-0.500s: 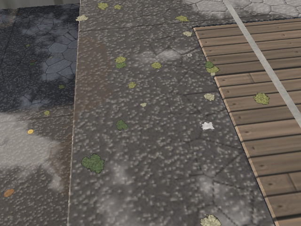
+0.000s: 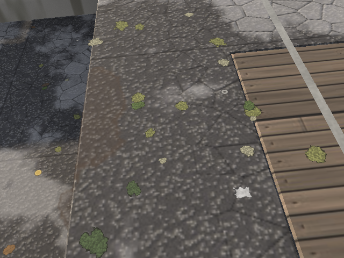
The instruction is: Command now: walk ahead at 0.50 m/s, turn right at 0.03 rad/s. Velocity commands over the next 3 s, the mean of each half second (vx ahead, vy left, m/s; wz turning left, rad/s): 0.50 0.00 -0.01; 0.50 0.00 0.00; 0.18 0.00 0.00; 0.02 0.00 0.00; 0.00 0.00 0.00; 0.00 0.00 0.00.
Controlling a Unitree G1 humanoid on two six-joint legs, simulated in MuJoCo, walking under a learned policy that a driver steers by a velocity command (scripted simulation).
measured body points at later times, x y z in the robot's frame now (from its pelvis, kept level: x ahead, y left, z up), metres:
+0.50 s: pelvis +0.28 +0.04 -0.01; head +0.31 +0.04 +0.44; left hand +0.39 +0.31 -0.13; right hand +0.38 -0.23 -0.12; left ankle +0.31 +0.12 -0.75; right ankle +0.28 -0.11 -0.67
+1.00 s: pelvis +0.56 -0.05 +0.00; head +0.58 -0.06 +0.45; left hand +0.64 +0.23 -0.12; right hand +0.67 -0.32 -0.13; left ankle +0.57 +0.12 -0.67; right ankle +0.57 -0.13 -0.75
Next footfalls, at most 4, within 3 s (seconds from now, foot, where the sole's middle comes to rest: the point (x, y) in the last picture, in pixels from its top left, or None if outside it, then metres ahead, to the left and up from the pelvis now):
0.30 left None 0.35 0.12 -0.78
0.80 right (230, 231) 0.61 -0.13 -0.78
1.24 left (177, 181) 0.84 0.08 -0.78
1.52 right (235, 195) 0.77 -0.17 -0.78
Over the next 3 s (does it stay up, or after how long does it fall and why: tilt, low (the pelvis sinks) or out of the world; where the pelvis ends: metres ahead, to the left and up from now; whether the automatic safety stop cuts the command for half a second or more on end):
stays up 0.77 -0.05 -0.01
